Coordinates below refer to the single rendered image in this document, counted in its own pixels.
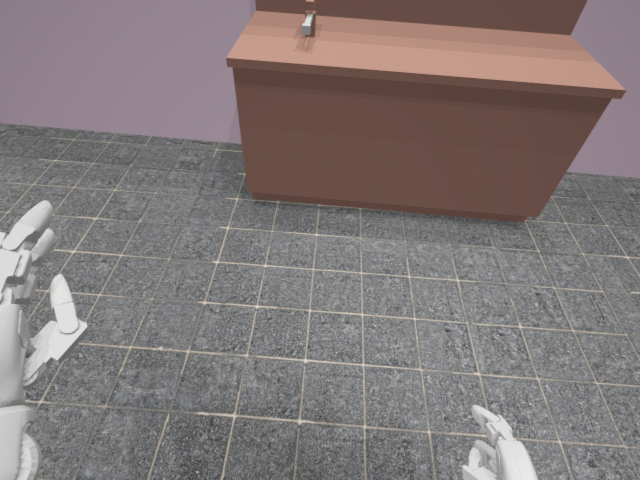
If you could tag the robot right hand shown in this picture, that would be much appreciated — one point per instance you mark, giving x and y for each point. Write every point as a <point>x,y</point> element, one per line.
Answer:
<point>508,461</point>

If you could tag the left robot forearm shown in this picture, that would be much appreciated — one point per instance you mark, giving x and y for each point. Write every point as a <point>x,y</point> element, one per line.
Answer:
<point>20,454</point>

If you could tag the robot left hand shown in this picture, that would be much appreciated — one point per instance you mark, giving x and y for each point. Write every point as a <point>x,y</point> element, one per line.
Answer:
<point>22,253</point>

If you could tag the counter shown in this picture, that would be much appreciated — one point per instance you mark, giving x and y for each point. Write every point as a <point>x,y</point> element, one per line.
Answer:
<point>466,108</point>

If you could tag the tap lever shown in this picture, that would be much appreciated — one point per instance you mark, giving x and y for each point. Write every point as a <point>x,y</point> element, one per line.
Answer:
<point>306,27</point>

